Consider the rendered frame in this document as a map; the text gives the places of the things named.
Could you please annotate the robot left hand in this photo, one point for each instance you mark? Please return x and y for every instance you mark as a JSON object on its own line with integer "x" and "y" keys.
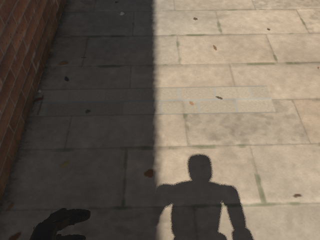
{"x": 47, "y": 230}

